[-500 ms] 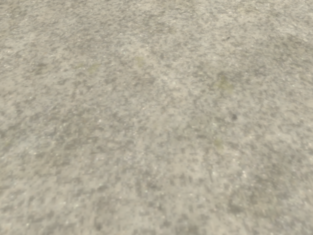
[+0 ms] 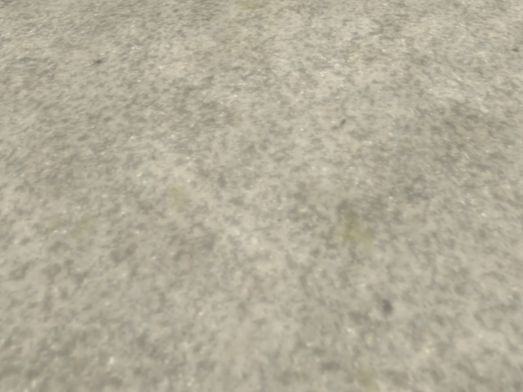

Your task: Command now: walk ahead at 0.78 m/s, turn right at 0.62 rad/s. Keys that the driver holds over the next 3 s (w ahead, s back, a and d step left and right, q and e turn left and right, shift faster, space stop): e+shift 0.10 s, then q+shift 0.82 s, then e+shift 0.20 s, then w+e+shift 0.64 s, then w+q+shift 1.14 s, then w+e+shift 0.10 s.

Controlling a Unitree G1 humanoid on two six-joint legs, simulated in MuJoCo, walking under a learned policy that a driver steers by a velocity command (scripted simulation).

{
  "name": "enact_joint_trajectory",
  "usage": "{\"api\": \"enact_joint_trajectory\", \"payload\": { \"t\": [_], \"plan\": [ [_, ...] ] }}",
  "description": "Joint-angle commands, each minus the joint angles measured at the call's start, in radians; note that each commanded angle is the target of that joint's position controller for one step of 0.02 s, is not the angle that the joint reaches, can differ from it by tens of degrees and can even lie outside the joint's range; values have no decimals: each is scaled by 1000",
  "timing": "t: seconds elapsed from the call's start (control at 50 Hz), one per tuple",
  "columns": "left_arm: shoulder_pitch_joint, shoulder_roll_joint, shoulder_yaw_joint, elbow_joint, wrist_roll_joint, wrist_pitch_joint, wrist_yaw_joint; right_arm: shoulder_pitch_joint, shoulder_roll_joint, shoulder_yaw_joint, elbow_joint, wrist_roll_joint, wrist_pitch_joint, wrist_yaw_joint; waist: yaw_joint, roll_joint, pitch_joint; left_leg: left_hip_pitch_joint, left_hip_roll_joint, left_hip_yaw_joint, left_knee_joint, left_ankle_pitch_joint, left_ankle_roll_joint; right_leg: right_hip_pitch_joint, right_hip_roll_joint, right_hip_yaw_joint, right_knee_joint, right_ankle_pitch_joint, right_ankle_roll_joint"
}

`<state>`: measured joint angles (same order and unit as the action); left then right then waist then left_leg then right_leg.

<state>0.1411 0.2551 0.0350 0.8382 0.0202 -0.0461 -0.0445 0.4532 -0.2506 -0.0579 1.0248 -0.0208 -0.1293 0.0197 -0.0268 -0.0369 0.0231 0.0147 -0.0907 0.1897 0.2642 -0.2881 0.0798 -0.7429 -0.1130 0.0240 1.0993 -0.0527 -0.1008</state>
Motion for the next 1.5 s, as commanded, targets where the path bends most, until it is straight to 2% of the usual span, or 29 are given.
{"api": "enact_joint_trajectory", "payload": {
  "t": [0.02,0.08,0.14,0.16,0.18,0.2,0.22,0.24,0.3,0.36,0.46,0.64,0.68,0.7,0.72,0.74,0.78,0.84,0.92,1.08,1.12,1.16,1.18,1.22,1.3,1.38,1.42,1.46,1.5],
  "plan": [
    [-97,-14,-21,-83,0,-15,-18,-89,-45,11,-79,17,-36,-8,39,33,152,-258,185,45,-127,783,-45,147,56,-158,-269,180,9],
    [-45,2,-20,-61,13,-27,-32,-56,-127,2,-89,33,-37,-47,55,90,62,-126,208,78,35,1049,-76,317,166,-259,-477,304,-8],
    [321,107,24,46,42,-26,-11,-86,-166,-6,-102,34,-4,-72,210,170,-133,-156,266,29,502,1102,-80,717,211,-123,-509,244,-76],
    [408,130,39,81,42,-34,6,-135,-155,-10,-104,44,11,-67,276,117,-137,-181,178,57,834,697,-75,772,124,-36,-679,409,-120],
    [363,220,54,88,47,-40,21,-26,-26,12,-129,41,24,-62,142,-167,-215,-445,27,16,1259,-402,-75,1019,-136,159,-458,1322,-154],
    [390,233,52,61,24,-51,23,170,10,31,-118,103,36,-68,110,-80,-545,-559,2,-354,1418,-387,-48,1264,-384,444,-426,1474,-331],
    [278,185,53,11,-1,-34,39,105,-49,26,-109,81,49,-73,111,56,-504,-559,59,-344,1347,-240,-46,1095,-344,419,-565,1089,-327],
    [170,107,27,4,-9,-27,48,48,-79,16,-116,43,60,-66,52,103,-287,-560,107,-282,1226,-174,-58,854,-285,338,-665,774,-283],
    [125,49,4,3,-10,-35,68,-6,-65,1,-116,-17,120,-43,1,93,-90,-413,154,-236,1054,-139,-82,478,-211,133,-801,660,-196],
    [118,100,21,-4,2,-46,67,-30,-28,-3,-145,8,146,-31,-23,38,-119,-426,158,-208,990,-81,-85,462,-172,-9,-809,670,-180],
    [60,66,17,-38,-4,-14,78,-148,-14,-4,-207,-3,170,-16,-11,-71,-93,-486,185,-153,715,89,-84,512,-113,-185,-809,360,-111],
    [94,142,54,-68,5,44,68,-266,-41,-23,-342,1,196,20,52,-75,-59,-415,149,-61,437,-117,-38,616,-283,-203,-674,106,-62],
    [99,157,67,-67,0,54,63,-190,-60,-32,-336,0,178,14,1,19,-71,-267,146,-123,221,53,-2,554,-240,-257,-497,14,37],
    [115,121,62,-94,-1,59,54,-127,-187,-63,-326,-13,162,-4,-8,276,-66,-171,319,-425,81,362,59,385,-116,-326,-210,-249,114],
    [8,69,43,-181,-4,70,55,-94,-300,-97,-323,-2,162,-11,-28,419,-39,-113,468,-733,71,726,242,100,90,-205,-25,-654,175],
    [-24,94,41,-175,13,80,56,-47,-265,-100,-326,12,162,-16,-56,194,-87,-49,451,-649,95,723,273,57,66,-71,102,-628,187],
    [-16,74,37,-167,-10,67,60,-165,-211,-81,-347,9,176,-30,7,118,-48,-114,332,-516,96,559,208,56,47,-7,73,-435,175],
    [10,99,44,-168,16,68,60,-244,-163,-67,-396,22,178,-27,31,122,-104,-121,255,-473,113,602,169,108,71,-1,46,-339,169],
    [-8,80,32,-198,0,79,62,-193,-214,-85,-403,11,173,-18,5,115,-114,-107,235,-540,118,505,169,121,94,19,-106,-345,175],
    [71,51,9,-158,-14,87,56,-256,-98,-10,-394,-15,165,-19,3,167,-122,-253,260,-464,108,366,112,491,90,-39,-453,-306,103],
    [80,75,14,-162,-6,75,49,-269,-150,-18,-384,-6,166,-34,34,126,-62,-304,230,-434,162,244,56,570,115,-27,-672,-157,74],
    [124,232,51,-166,11,62,40,-266,-116,-6,-433,-15,164,-32,-1,-133,-54,-468,12,-257,389,-240,-16,584,-95,408,-846,-562,-58],
    [212,277,78,-132,12,68,22,-321,-142,-6,-460,-28,156,-25,61,-249,37,-580,-19,-198,514,-291,-32,527,-199,657,-995,-850,-158],
    [188,205,67,-129,-3,65,13,-368,-169,-18,-468,-16,129,-8,42,-148,112,-603,43,-257,639,-171,-57,459,-160,625,-1010,-804,-145],
    [139,193,81,-146,-18,44,17,-362,-97,1,-455,-18,94,15,35,-97,-4,-458,28,-213,550,-57,-109,469,16,416,-943,-472,-88],
    [65,191,99,-188,-18,49,8,-342,-74,12,-455,19,88,-14,11,-102,-21,-249,-11,-196,194,-89,-112,390,73,411,-839,-409,-77],
    [20,154,97,-208,-23,44,14,-185,-134,-6,-406,19,76,-53,-62,-26,-68,120,64,-215,52,59,-83,155,145,353,-672,-431,4],
    [-5,18,48,-285,-40,20,19,-129,-321,-47,-414,-25,70,-76,-80,279,-113,268,536,-785,-97,-454,44,-221,236,110,-198,-452,54],
    [-77,116,58,-301,-3,23,4,-186,-201,-24,-417,-36,60,-57,-44,98,-52,133,514,-730,-67,-441,93,-250,81,88,-15,-297,47]
  ]
}}
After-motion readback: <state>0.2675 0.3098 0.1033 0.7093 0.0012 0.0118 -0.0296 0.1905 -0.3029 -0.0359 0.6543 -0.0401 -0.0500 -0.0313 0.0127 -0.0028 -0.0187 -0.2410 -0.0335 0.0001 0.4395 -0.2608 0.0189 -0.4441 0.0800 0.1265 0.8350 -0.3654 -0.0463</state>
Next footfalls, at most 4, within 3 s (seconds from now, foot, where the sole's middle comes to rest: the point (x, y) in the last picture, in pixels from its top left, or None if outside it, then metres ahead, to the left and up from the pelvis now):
0.16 right None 0.38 -0.07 -0.77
0.68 left None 0.36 0.13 -0.77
1.14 right None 0.45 -0.05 -0.77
1.44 left None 0.39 0.16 -0.77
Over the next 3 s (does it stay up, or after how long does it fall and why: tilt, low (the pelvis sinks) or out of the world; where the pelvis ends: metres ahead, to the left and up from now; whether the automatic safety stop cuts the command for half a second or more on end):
stays up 1.66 0.08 0.00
